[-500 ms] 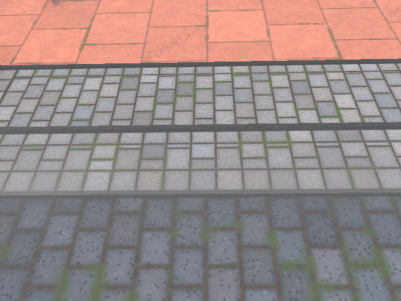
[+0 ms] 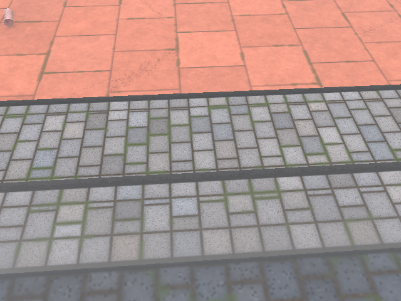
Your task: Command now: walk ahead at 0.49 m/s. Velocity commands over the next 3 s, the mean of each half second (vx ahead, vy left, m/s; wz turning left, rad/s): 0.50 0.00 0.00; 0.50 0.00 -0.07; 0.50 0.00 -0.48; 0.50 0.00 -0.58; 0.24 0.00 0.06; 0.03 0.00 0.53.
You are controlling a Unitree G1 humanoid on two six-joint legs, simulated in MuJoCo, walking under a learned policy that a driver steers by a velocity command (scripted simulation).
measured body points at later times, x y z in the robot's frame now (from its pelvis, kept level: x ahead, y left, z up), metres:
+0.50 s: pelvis +0.28 -0.08 +0.00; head +0.30 -0.09 +0.45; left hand +0.33 +0.18 -0.13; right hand +0.38 -0.34 -0.14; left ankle +0.31 +0.09 -0.66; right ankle +0.30 -0.16 -0.75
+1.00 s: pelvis +0.58 +0.00 -0.01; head +0.59 +0.00 +0.44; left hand +0.59 +0.24 -0.16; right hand +0.67 -0.25 -0.14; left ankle +0.64 +0.07 -0.75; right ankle +0.46 -0.15 -0.65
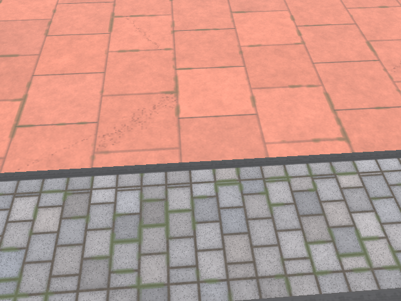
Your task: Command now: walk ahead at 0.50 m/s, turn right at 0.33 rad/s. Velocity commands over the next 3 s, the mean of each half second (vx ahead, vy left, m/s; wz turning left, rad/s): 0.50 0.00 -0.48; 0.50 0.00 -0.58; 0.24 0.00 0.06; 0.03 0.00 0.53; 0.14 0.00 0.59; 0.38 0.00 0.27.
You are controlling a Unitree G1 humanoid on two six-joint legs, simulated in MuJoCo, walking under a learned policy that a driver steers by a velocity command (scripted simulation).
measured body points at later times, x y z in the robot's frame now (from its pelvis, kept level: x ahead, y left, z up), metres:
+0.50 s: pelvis +0.26 -0.06 -0.02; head +0.27 -0.07 +0.43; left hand +0.49 +0.11 -0.14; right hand +0.11 -0.25 -0.17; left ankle +0.06 +0.08 -0.73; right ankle +0.34 -0.19 -0.74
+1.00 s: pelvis +0.54 -0.15 -0.05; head +0.55 -0.15 +0.40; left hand +0.62 +0.12 -0.18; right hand +0.63 -0.47 -0.12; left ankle +0.75 -0.11 -0.77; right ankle +0.34 -0.19 -0.74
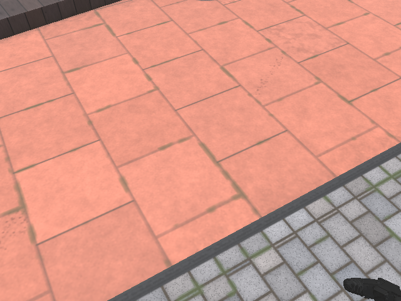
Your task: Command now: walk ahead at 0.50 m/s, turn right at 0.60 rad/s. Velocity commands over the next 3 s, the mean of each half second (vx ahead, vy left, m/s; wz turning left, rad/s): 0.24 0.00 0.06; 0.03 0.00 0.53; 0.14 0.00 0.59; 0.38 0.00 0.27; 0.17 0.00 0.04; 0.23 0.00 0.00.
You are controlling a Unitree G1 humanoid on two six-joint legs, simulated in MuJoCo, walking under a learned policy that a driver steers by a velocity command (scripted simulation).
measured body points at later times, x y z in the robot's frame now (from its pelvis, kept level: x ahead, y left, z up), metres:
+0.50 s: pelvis +0.20 +0.07 -0.09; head +0.23 +0.07 +0.36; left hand +0.39 +0.30 -0.19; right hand +0.16 -0.17 -0.24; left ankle +0.18 +0.16 -0.83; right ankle +0.30 -0.01 -0.82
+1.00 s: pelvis +0.21 +0.12 -0.08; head +0.24 +0.14 +0.36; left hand +0.20 +0.43 -0.19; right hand +0.45 -0.07 -0.19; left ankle +0.18 +0.22 -0.83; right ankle +0.29 -0.01 -0.82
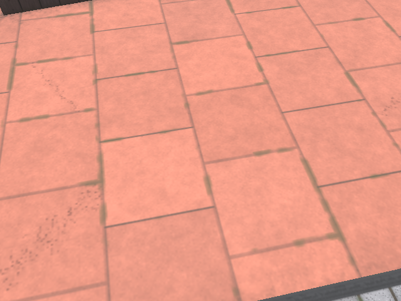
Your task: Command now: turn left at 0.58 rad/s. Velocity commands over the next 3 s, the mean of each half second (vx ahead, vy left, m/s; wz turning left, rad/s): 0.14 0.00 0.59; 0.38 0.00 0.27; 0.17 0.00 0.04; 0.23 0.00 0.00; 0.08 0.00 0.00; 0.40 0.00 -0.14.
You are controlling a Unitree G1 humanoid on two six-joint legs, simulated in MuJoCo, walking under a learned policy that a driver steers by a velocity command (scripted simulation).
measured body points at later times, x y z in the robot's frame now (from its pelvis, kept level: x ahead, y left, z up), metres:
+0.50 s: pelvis +0.08 +0.02 +0.00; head +0.11 +0.03 +0.45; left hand +0.15 +0.31 -0.11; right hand +0.23 -0.22 -0.11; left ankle +0.01 +0.10 -0.74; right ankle +0.18 -0.09 -0.73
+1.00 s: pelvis +0.30 +0.09 -0.03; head +0.32 +0.10 +0.42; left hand +0.20 +0.33 -0.16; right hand +0.57 -0.05 -0.11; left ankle +0.30 +0.19 -0.74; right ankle +0.20 -0.08 -0.69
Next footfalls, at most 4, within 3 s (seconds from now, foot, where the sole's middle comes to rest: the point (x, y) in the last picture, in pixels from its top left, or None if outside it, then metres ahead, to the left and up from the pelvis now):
0.54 right None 0.22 -0.07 -0.78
0.96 left None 0.34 0.21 -0.78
1.40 right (205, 268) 0.62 0.05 -0.92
1.84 left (125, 248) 0.68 0.37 -0.92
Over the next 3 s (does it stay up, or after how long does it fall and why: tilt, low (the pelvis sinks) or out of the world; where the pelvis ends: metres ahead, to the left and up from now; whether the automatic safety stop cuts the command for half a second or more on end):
stays up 0.88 0.31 -0.16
